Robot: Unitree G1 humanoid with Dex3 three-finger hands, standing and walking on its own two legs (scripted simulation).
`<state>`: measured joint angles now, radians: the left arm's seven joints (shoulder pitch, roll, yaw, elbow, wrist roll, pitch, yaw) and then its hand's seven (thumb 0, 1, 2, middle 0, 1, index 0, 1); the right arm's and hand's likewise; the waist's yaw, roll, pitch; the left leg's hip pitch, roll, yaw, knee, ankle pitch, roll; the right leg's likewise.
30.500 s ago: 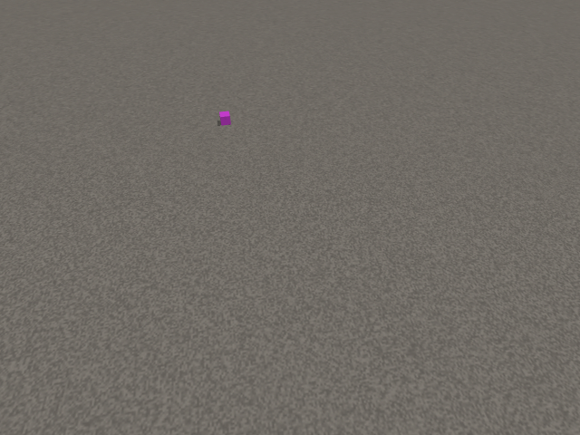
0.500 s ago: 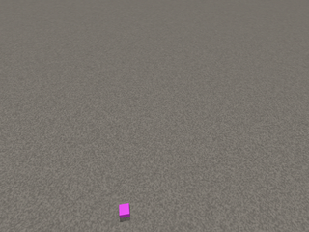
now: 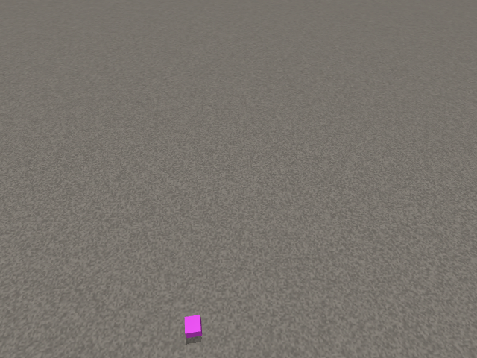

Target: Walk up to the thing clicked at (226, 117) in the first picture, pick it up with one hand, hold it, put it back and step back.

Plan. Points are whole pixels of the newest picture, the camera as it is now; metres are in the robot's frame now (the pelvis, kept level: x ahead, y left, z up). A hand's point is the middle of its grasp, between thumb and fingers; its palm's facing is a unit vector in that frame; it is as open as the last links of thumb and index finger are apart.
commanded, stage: stand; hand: left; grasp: from above
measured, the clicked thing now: (193, 326) +0.40 +0.17 -0.75
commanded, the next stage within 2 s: rise first in 0.10 s
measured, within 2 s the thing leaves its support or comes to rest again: neither
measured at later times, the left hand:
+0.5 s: hand out of the picture +0.16 +0.24 -0.17, palm faces -0.05 -0.93 -0.37, open 9.9 cm
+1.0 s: hand out of the picture +0.12 +0.25 -0.24, palm faces -0.19 -0.85 -0.49, open 13.9 cm
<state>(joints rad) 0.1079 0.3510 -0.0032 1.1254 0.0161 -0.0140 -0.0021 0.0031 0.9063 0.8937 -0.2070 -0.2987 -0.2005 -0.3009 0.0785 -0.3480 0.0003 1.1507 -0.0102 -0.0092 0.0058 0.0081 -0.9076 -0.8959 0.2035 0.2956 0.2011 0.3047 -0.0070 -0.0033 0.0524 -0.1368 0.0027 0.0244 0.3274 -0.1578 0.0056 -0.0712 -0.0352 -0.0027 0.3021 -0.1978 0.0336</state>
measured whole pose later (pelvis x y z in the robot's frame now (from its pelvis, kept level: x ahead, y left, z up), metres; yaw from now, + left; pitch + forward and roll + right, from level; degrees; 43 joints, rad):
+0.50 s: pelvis -0.01 -0.01 -0.02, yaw +0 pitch +7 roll -1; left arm -0.03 0.34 0.15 0.99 0.14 0.02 -0.02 0.00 0.33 0.89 -0.11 -0.82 -0.13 -0.80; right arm 0.24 -0.24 -0.02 0.76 0.02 -0.04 -0.02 0.01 -0.89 -0.89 0.20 0.30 0.20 0.30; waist -0.03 -0.01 0.00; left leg -0.48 0.03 0.01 0.64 -0.28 -0.01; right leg -0.42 -0.02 -0.01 0.62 -0.33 0.02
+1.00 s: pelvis -0.01 -0.01 -0.11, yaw +0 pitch +19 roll -2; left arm 0.24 0.32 0.14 0.50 0.29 0.15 0.02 0.00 -0.41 0.94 -0.03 -1.05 -0.03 -1.04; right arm 0.18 -0.24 -0.03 0.56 0.00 -0.13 -0.02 0.01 -0.80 -0.87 0.20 0.30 0.20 0.30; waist -0.02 0.01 -0.11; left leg -1.00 0.04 -0.02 1.19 -0.52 -0.01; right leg -0.92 0.00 -0.03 1.17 -0.57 0.01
